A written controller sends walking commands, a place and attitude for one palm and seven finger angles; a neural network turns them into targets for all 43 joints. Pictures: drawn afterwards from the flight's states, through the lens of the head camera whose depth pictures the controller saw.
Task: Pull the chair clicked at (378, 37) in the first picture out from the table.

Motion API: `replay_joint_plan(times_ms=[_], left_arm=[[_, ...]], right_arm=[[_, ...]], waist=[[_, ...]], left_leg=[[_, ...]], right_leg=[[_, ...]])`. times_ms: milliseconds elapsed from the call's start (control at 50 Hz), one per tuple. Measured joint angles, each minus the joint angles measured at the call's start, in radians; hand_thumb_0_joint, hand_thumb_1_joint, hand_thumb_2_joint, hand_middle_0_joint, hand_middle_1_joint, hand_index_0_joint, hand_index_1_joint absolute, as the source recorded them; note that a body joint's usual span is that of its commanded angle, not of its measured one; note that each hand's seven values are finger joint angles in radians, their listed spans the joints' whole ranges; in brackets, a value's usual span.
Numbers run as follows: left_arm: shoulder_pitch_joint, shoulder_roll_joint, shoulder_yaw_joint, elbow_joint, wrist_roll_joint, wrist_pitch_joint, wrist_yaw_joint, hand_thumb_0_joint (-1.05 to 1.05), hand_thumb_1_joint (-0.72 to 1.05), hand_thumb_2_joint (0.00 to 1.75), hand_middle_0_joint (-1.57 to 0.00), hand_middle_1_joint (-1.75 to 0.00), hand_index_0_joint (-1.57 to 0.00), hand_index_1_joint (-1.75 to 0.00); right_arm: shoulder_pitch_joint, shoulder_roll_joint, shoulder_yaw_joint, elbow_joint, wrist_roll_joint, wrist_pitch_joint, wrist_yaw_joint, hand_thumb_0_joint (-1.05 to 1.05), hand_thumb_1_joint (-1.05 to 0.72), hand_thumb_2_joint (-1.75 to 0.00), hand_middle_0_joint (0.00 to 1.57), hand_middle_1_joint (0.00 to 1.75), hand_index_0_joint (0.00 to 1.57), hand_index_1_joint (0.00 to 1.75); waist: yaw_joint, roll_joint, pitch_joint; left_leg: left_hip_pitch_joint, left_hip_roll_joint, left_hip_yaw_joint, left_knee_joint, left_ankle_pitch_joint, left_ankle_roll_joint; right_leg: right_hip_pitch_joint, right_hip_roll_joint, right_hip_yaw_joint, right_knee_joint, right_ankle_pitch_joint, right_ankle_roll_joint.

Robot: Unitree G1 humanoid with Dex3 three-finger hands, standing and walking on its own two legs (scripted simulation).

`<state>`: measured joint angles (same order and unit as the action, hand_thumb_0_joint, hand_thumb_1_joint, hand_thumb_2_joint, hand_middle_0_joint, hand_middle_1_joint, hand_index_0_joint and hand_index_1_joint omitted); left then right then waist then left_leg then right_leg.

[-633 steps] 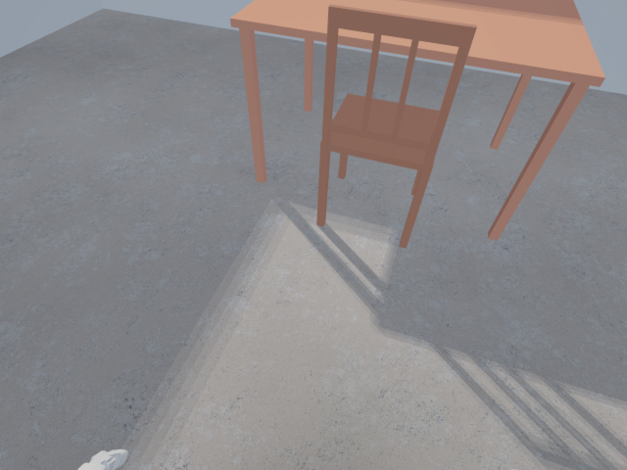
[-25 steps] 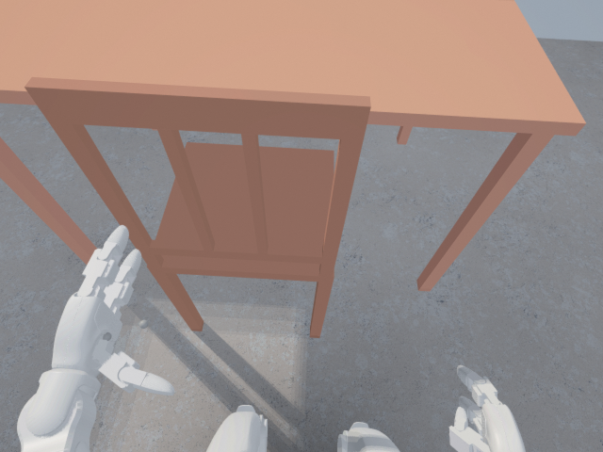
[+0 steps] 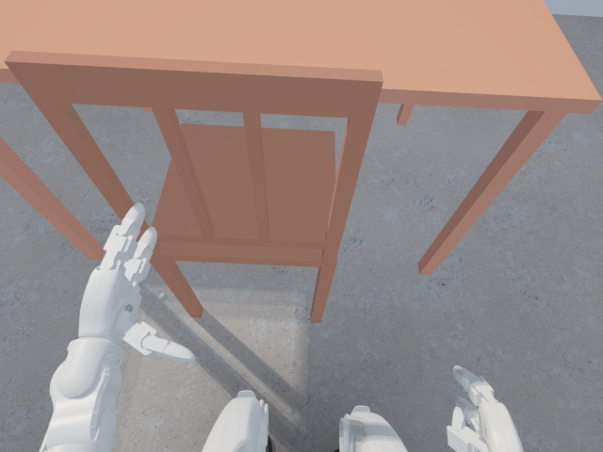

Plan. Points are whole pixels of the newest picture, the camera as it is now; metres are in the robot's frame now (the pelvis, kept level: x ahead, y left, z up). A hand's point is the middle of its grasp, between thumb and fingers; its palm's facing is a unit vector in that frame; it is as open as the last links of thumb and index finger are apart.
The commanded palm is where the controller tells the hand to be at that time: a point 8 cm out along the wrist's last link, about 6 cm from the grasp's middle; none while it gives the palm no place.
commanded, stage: aim the fingers beside a spindle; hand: left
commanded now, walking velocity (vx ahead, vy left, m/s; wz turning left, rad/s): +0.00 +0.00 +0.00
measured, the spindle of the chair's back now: (190, 183) +0.49 +0.19 +0.00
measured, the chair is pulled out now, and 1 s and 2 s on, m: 0.00 0.00 0.00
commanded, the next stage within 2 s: push the fingers through the gap in 1.44 s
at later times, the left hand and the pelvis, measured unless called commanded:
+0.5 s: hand (189, 271) +0.35 +0.16 +0.00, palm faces -0.03 -1.00 -0.03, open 16.9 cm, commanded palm +0.33 +0.21 +0.01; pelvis +0.00 +0.00 -0.01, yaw +0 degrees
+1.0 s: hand (196, 277) +0.34 +0.15 +0.00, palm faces -0.03 -1.00 -0.03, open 16.9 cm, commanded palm +0.32 +0.21 +0.01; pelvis +0.00 -0.01 -0.02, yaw +0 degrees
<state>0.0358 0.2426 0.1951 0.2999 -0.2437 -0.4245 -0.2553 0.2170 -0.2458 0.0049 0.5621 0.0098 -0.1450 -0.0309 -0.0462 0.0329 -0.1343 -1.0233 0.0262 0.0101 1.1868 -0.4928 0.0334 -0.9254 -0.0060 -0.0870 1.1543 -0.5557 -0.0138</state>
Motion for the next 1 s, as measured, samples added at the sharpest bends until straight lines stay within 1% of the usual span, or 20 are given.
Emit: replay_joint_plan(times_ms=[100,200,280,400,540,600,660,740,820,880,940,1000], left_arm=[[-0.033,-0.012,-0.031,0.006,0.018,-0.023,0.021,-0.01,-0.50,0.30,-0.06,-0.08,-0.06,-0.08],[-0.108,-0.016,-0.039,0.081,0.043,-0.002,0.044,-0.01,-0.50,0.30,-0.07,-0.08,-0.06,-0.08],[-0.132,-0.020,-0.043,0.085,0.054,0.003,0.067,-0.01,-0.50,0.30,-0.07,-0.08,-0.06,-0.08],[-0.161,-0.014,-0.033,0.099,0.062,-0.023,0.088,-0.01,-0.50,0.30,-0.07,-0.08,-0.06,-0.08],[-0.216,-0.011,-0.037,0.185,0.061,-0.010,0.086,-0.01,-0.50,0.30,-0.06,-0.08,-0.06,-0.08],[-0.218,-0.023,-0.045,0.172,0.067,-0.017,0.091,-0.01,-0.50,0.30,-0.06,-0.08,-0.06,-0.08],[-0.209,-0.029,-0.039,0.143,0.073,-0.035,0.103,-0.02,-0.50,0.30,-0.07,-0.08,-0.06,-0.08],[-0.215,-0.016,-0.023,0.153,0.080,-0.045,0.118,-0.01,-0.50,0.30,-0.07,-0.08,-0.06,-0.08],[-0.221,-0.002,-0.010,0.194,0.065,-0.030,0.102,-0.01,-0.50,0.30,-0.07,-0.08,-0.06,-0.08],[-0.195,-0.007,-0.020,0.184,0.049,-0.024,0.083,-0.01,-0.50,0.30,-0.06,-0.08,-0.06,-0.08],[-0.166,-0.020,-0.036,0.154,0.047,-0.035,0.073,-0.01,-0.50,0.30,-0.06,-0.08,-0.06,-0.08],[-0.159,-0.027,-0.039,0.131,0.055,-0.055,0.079,-0.01,-0.50,0.30,-0.07,-0.08,-0.06,-0.08]], right_arm=[[0.000,0.001,0.003,0.003,-0.004,0.012,0.006,0.01,-0.90,-0.90,0.20,0.30,0.20,0.30],[-0.009,0.001,0.008,0.000,-0.004,0.035,0.009,0.01,-0.90,-0.90,0.20,0.30,0.20,0.30],[-0.009,0.002,0.005,-0.005,-0.009,0.047,0.012,0.01,-0.90,-0.90,0.20,0.30,0.20,0.30],[0.000,0.004,0.005,0.008,-0.011,0.067,0.018,0.01,-0.90,-0.90,0.20,0.30,0.20,0.30],[0.003,-0.004,0.002,0.013,-0.006,0.088,0.021,0.01,-0.90,-0.90,0.20,0.30,0.20,0.30],[0.001,-0.005,-0.003,0.014,-0.009,0.089,0.020,0.01,-0.91,-0.90,0.20,0.30,0.20,0.30],[-0.002,-0.002,-0.006,0.015,-0.012,0.096,0.021,0.01,-0.91,-0.90,0.20,0.30,0.20,0.30],[0.000,0.000,-0.004,0.012,-0.011,0.108,0.026,0.01,-0.91,-0.90,0.20,0.30,0.20,0.30],[0.001,0.000,0.000,0.008,-0.005,0.118,0.029,0.01,-0.91,-0.90,0.20,0.30,0.20,0.30],[0.001,-0.002,-0.002,0.002,-0.001,0.117,0.029,0.01,-0.91,-0.90,0.20,0.30,0.20,0.30],[-0.001,-0.003,-0.005,0.002,-0.002,0.109,0.024,0.01,-0.91,-0.90,0.20,0.30,0.20,0.30],[-0.009,-0.002,-0.006,0.007,-0.005,0.102,0.020,0.01,-0.91,-0.90,0.20,0.30,0.20,0.30]], waist=[[0.005,0.000,-0.009],[-0.002,-0.003,-0.008],[-0.006,-0.003,-0.003],[-0.006,-0.003,-0.012],[-0.012,0.001,-0.014],[-0.015,0.001,-0.010],[-0.016,-0.002,-0.007],[-0.014,-0.001,-0.013],[-0.012,0.001,-0.017],[-0.009,0.003,-0.014],[-0.005,0.002,-0.010],[-0.003,-0.002,-0.009]], left_leg=[[-0.018,-0.003,0.002,0.011,-0.001,0.004],[-0.051,-0.004,0.002,0.035,-0.004,0.006],[-0.069,-0.002,0.005,0.046,-0.006,0.006],[-0.078,0.001,0.008,0.051,-0.010,0.005],[-0.105,0.002,0.002,0.070,-0.017,0.002],[-0.114,0.003,0.003,0.077,-0.019,0.001],[-0.111,0.006,0.007,0.076,-0.021,-0.001],[-0.103,0.006,0.010,0.069,-0.021,-0.003],[-0.101,0.006,0.007,0.067,-0.021,-0.006],[-0.099,0.006,0.004,0.065,-0.020,-0.007],[-0.094,0.005,0.002,0.063,-0.020,-0.008],[-0.093,0.005,0.000,0.066,-0.021,-0.009]], right_leg=[[-0.017,-0.004,0.001,0.011,-0.001,0.004],[-0.051,-0.006,0.001,0.038,-0.007,0.004],[-0.070,-0.004,0.005,0.050,-0.008,0.004],[-0.082,-0.001,0.008,0.056,-0.011,0.003],[-0.107,-0.001,0.003,0.077,-0.021,-0.001],[-0.118,0.000,0.004,0.084,-0.023,-0.002],[-0.119,0.002,0.009,0.086,-0.024,-0.003],[-0.114,0.003,0.012,0.084,-0.026,-0.005],[-0.112,0.003,0.009,0.083,-0.027,-0.008],[-0.108,0.003,0.006,0.080,-0.027,-0.010],[-0.102,0.003,0.004,0.078,-0.027,-0.010],[-0.100,0.003,0.002,0.080,-0.029,-0.011]])
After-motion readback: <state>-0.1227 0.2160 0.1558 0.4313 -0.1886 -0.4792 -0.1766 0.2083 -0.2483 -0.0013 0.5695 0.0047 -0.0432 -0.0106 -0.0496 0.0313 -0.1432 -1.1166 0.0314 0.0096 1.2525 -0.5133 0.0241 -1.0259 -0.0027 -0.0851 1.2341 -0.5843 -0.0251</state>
